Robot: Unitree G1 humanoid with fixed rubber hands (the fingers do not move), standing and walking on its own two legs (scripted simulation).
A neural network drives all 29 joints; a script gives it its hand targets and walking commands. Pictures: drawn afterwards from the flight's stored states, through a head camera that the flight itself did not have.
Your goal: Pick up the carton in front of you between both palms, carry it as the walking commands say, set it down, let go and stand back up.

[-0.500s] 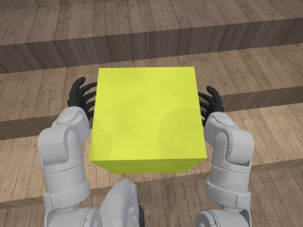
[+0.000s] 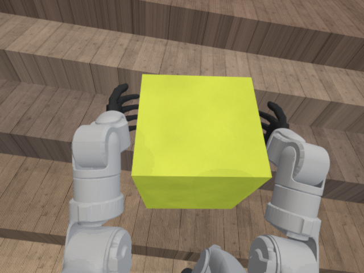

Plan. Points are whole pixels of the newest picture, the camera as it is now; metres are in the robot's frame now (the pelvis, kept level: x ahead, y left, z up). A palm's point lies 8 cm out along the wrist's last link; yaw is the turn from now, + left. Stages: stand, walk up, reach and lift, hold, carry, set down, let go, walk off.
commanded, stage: carry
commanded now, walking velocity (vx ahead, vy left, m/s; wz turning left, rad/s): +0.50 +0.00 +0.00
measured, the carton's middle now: (192, 150) +0.36 +0.04 +0.08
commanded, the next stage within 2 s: none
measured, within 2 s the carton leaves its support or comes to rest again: neither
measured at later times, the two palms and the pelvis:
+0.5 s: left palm out of the picture +0.71 +0.27 +0.36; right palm out of the picture +0.66 -0.03 +0.33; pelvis +0.32 +0.14 +0.21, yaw +2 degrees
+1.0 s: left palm out of the picture +0.98 +0.34 +0.53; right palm out of the picture +1.03 +0.04 +0.53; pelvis +0.65 +0.12 +0.36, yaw +2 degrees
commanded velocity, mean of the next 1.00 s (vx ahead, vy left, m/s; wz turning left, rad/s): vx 0.50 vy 0.00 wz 0.00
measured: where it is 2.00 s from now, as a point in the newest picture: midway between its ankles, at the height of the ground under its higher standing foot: (187, 7)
